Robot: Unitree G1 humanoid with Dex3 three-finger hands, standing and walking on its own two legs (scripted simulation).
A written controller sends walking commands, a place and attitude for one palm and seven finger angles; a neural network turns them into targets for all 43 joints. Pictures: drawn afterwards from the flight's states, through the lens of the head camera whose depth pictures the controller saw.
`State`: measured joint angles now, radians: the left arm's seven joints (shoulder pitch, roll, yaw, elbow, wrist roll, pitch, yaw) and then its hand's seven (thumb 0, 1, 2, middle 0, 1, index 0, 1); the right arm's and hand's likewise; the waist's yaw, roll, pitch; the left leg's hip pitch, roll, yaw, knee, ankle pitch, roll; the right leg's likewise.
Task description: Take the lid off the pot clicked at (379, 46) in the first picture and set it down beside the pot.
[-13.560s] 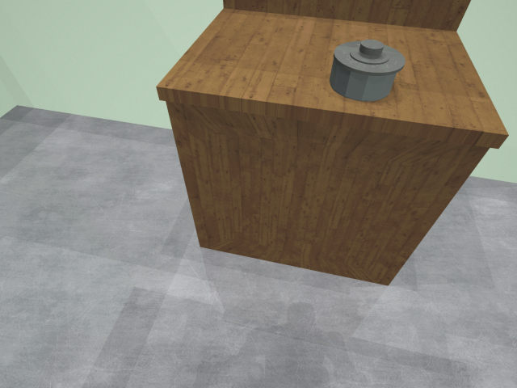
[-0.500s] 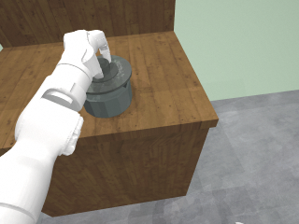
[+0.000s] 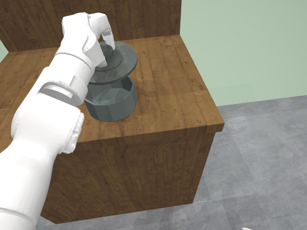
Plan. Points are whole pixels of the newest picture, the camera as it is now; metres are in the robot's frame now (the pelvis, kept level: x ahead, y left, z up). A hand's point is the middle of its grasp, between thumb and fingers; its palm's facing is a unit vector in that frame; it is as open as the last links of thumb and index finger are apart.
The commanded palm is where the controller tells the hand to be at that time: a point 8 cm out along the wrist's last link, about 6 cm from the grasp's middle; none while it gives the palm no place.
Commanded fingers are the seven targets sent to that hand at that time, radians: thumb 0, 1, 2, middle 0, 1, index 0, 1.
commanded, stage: lift the lid straight up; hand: left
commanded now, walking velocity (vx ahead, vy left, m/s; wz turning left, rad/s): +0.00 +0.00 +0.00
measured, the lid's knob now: (102, 53) +0.50 +0.12 +0.24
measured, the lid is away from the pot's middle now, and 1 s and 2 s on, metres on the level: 0.01 0.01 0.13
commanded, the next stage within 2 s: move the lid sideways beside the pot in 0.88 s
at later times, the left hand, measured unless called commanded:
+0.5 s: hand (90, 34) +0.47 +0.13 +0.30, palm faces -0.20 -0.18 -0.96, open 8.7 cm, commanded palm +0.46 +0.13 +0.36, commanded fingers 0.00 0.57 1.00 -0.86 -1.14 -0.72 -1.09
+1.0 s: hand (80, 26) +0.47 +0.14 +0.32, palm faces -0.17 -0.21 -0.96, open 8.7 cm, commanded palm +0.46 +0.15 +0.37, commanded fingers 0.00 0.57 1.00 -0.86 -1.14 -0.72 -1.09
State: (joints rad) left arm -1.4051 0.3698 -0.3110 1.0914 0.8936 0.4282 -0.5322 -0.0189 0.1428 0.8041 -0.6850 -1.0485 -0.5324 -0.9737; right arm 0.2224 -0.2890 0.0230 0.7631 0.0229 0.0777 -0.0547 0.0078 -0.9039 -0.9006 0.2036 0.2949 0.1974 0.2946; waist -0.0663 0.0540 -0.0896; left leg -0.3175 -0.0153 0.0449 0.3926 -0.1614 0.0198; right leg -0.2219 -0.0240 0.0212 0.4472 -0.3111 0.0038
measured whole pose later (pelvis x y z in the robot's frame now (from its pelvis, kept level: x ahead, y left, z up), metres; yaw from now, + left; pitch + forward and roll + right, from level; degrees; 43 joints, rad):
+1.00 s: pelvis +0.00 +0.01 +0.00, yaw +0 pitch +6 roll +1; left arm -1.58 0.41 -0.28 1.17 0.94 0.53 -0.56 -0.02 0.14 0.81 -0.69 -1.05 -0.53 -0.97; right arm 0.22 -0.29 0.04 0.77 0.03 0.07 -0.05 0.01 -0.90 -0.90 0.20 0.29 0.20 0.29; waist -0.07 0.05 -0.10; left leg -0.33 -0.02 0.04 0.38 -0.15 0.03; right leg -0.23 -0.03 0.02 0.42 -0.29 0.01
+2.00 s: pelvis +0.00 +0.01 +0.00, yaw +1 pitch +6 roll +0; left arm -1.45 0.65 -0.25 1.02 1.00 0.38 -0.60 -0.03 0.14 0.80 -0.70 -1.06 -0.53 -0.97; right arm 0.20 -0.30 0.03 0.72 0.05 0.14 -0.05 0.01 -0.90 -0.90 0.20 0.29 0.20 0.29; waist -0.07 0.04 -0.07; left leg -0.36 -0.02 0.02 0.42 -0.16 0.03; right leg -0.23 -0.02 0.00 0.42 -0.29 0.01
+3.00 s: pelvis +0.00 +0.01 +0.00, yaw +1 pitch +7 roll -1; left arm -1.40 0.91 -0.13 1.08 1.05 0.27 -0.60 -0.03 0.14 0.80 -0.70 -1.06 -0.53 -0.97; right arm 0.22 -0.31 0.03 0.69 0.07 0.19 -0.06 0.01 -0.90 -0.90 0.20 0.29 0.20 0.29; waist -0.08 0.05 -0.04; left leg -0.39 -0.01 0.02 0.45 -0.18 0.03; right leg -0.23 -0.01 0.00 0.40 -0.29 0.01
